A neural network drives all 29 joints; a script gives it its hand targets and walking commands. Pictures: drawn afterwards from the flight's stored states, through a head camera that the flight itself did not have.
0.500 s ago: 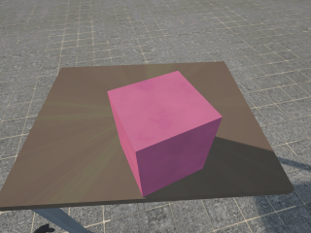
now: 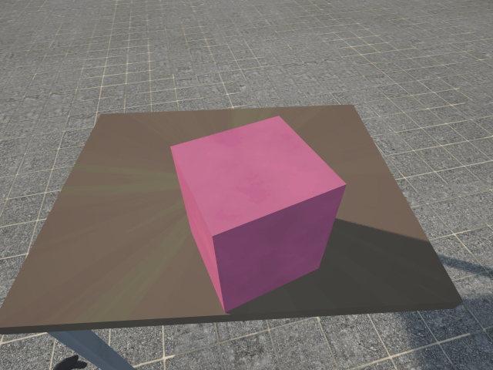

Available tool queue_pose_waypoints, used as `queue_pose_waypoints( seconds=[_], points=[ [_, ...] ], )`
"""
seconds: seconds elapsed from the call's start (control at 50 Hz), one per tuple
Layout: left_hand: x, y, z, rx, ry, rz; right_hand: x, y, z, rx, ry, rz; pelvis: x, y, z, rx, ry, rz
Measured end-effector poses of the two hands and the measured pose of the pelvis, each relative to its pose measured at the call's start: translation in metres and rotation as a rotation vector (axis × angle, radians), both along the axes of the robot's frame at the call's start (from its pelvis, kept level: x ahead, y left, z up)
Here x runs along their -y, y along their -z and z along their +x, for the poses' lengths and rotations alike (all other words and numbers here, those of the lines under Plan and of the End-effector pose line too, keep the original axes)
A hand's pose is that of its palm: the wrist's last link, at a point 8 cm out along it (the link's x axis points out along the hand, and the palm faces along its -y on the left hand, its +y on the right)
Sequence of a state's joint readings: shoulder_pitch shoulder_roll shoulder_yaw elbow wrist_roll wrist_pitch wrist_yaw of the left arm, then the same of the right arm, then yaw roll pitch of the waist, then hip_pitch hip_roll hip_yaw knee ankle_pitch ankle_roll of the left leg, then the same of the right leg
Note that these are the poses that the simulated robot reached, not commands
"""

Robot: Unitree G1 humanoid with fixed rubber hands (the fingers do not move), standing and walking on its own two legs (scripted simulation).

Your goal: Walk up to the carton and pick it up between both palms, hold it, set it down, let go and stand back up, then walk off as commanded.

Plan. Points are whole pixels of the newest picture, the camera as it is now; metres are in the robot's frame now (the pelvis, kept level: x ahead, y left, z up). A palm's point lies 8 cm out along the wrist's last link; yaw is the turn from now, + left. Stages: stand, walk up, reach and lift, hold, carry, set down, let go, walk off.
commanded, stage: walk up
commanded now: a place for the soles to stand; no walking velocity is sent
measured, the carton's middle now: (252, 213) +0.40 +0.00 +0.04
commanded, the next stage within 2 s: reach and lift in 0.62 s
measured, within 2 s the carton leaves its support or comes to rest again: neither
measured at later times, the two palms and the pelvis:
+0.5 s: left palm out of the picture +0.12 +0.32 -0.06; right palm out of the picture +0.08 -0.32 -0.09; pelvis +0.01 +0.00 +0.00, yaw +0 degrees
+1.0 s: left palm out of the picture +0.16 +0.27 -0.06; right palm out of the picture +0.13 -0.31 -0.06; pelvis +0.00 +0.00 +0.01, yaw +0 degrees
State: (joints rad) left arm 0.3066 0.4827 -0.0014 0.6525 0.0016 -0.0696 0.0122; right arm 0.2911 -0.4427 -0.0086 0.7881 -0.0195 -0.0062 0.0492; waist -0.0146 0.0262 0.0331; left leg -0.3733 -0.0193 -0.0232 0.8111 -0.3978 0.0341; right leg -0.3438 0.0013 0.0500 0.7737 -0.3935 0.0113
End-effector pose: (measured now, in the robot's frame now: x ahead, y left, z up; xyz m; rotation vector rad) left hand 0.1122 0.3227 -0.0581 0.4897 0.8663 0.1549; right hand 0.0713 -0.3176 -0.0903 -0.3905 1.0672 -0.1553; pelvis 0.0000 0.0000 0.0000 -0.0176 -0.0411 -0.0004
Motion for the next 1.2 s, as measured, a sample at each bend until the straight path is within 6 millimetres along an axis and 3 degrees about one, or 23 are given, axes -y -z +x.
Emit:
queue_pose_waypoints(
  seconds=[0.26,0.5,0.64,0.68,0.78,0.86,1.0,1.2],
  points=[
    [0.000,0.004,0.006,-0.032,-0.004,-0.003,-0.001,0.000,0.009,-0.028,-0.005,-0.001,0.000,-0.001,0.010,-0.016,0.000,0.000],
    [0.001,0.005,0.004,-0.025,-0.004,-0.008,0.000,0.000,0.009,-0.018,-0.005,-0.004,0.001,0.000,0.008,-0.009,0.002,0.000],
    [-0.006,0.012,0.004,-0.024,-0.001,-0.028,-0.009,-0.005,0.007,-0.016,0.000,-0.017,-0.009,0.001,0.007,-0.006,0.001,-0.012],
    [-0.008,0.021,0.003,-0.104,-0.047,-0.029,-0.009,-0.002,0.009,0.002,-0.035,-0.035,-0.010,0.002,0.004,-0.001,0.001,-0.013],
    [0.010,0.035,0.034,-0.191,-0.096,-0.055,-0.017,0.007,0.023,0.077,-0.086,-0.002,-0.010,0.008,-0.010,0.030,0.000,-0.014],
    [0.040,0.019,0.069,-0.068,-0.068,-0.102,-0.018,0.000,0.038,0.169,-0.069,0.032,-0.008,0.006,-0.007,0.021,0.000,-0.012],
    [0.056,0.000,0.052,-0.057,-0.114,-0.103,-0.005,-0.027,0.060,0.274,-0.053,0.060,0.003,-0.010,0.000,-0.012,0.004,0.002],
    [0.078,-0.034,0.049,0.080,-0.092,-0.073,0.015,-0.042,0.065,0.345,-0.077,0.105,0.027,-0.022,-0.012,0.015,0.004,0.034]
  ],
)
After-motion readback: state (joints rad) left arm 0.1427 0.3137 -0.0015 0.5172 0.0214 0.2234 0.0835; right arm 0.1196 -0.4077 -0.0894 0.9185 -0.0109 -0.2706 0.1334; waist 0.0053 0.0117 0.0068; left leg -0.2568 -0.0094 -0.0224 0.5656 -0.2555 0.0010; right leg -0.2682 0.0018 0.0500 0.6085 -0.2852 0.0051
